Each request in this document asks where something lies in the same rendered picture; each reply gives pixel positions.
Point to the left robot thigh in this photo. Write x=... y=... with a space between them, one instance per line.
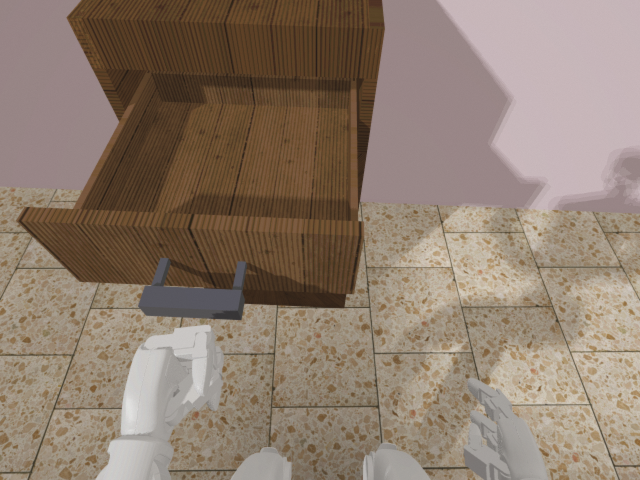
x=264 y=466

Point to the left robot forearm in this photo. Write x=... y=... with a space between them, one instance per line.
x=135 y=457

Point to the left robot hand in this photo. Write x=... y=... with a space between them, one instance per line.
x=187 y=360

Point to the drawer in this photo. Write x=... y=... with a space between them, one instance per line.
x=208 y=169

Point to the cabinet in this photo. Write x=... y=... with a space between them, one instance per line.
x=122 y=39

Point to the right robot hand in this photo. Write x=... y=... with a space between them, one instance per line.
x=511 y=452

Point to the handle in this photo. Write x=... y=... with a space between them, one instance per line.
x=159 y=300

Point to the right robot shin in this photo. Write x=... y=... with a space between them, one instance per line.
x=387 y=446

